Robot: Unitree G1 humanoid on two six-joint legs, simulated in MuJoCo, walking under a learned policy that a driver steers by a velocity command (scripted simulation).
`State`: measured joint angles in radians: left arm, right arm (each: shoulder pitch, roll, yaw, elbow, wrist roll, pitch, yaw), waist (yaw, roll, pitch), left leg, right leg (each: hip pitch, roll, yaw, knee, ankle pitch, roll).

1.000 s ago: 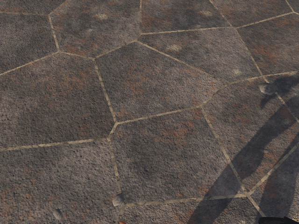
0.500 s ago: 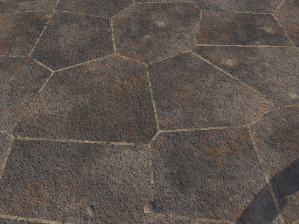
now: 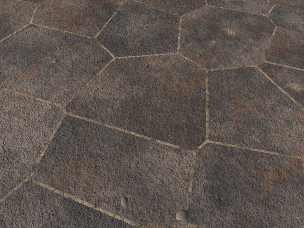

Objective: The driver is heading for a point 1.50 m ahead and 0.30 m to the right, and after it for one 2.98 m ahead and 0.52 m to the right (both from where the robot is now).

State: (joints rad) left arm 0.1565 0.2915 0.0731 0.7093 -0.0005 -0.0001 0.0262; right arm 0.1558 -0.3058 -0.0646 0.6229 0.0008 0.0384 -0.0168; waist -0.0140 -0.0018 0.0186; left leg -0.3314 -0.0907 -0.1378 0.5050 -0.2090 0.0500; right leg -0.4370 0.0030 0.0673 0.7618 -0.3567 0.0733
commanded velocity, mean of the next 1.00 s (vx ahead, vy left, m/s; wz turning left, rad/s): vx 0.16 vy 0.00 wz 0.08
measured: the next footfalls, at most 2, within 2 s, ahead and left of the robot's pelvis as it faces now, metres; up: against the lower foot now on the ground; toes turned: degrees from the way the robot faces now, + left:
right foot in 0.08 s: +0.05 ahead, -0.14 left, +0.00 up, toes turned +4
right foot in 1.16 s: +0.43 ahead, -0.13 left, +0.00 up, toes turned +2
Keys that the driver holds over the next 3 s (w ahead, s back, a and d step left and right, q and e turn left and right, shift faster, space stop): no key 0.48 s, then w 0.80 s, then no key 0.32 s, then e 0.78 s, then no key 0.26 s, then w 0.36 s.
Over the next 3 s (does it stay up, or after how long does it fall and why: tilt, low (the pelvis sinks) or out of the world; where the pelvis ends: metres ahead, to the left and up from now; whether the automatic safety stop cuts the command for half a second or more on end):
stays up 0.53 -0.09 0.01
